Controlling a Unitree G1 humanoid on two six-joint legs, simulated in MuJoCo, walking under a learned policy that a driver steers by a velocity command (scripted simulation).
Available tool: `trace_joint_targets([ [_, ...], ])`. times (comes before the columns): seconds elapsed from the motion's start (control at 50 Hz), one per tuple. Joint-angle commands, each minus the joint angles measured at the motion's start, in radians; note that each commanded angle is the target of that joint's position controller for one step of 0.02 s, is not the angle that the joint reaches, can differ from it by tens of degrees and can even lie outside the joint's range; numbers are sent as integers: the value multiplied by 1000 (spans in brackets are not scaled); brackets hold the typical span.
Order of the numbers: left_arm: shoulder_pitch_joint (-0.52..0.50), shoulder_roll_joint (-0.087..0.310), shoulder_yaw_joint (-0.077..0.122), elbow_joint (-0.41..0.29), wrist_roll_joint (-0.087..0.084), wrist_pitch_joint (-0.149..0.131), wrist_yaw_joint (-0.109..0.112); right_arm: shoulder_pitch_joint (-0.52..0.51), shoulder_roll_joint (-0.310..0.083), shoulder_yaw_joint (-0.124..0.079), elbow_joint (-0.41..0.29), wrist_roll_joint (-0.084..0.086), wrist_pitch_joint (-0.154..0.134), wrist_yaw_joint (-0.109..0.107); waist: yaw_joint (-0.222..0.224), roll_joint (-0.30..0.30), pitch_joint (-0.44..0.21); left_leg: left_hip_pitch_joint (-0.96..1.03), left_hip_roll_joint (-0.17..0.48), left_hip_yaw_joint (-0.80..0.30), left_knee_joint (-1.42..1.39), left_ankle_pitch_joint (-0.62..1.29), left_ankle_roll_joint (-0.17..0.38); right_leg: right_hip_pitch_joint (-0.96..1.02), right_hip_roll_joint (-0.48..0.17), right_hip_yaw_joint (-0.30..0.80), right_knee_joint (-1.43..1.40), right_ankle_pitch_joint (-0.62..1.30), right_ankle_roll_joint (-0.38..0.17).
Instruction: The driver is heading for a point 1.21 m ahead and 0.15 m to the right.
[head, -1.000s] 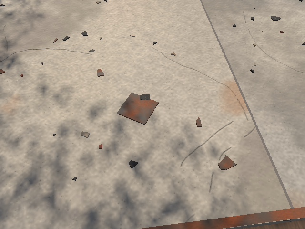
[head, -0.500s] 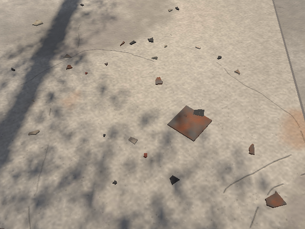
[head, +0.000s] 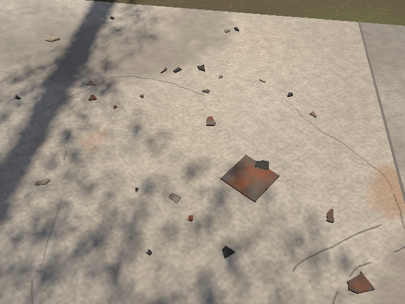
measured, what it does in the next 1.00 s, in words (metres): stands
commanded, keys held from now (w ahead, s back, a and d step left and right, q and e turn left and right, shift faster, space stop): no key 1.00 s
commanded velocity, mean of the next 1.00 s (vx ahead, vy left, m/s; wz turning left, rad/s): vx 0.00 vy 0.00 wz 0.01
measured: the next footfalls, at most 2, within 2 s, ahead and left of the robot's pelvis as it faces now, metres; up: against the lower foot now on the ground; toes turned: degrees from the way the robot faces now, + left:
left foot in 1.98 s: +0.43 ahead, +0.10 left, +0.03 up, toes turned +3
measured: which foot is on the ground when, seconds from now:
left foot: down 0.00-1.00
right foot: down 0.00-1.00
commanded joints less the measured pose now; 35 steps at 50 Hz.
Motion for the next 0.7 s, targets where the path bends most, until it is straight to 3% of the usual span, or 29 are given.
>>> trace_joint_targets([
  [0.02,0,109,21,-17,0,-4,5,-12,-127,-20,-26,1,-16,-6,5,39,-17,-55,55,-52,-107,188,31,40,-15,5,-50,158,-13],
  [0.34,44,101,10,68,-4,-6,14,21,-108,-2,63,4,-15,-11,-3,16,-10,-45,28,-21,-109,152,29,20,-12,-2,-64,141,-9],
  [0.7,109,69,-6,104,-5,-7,18,76,-90,11,119,7,-13,-17,-7,6,7,-62,15,0,-103,136,21,0,-5,-8,-64,126,-16],
])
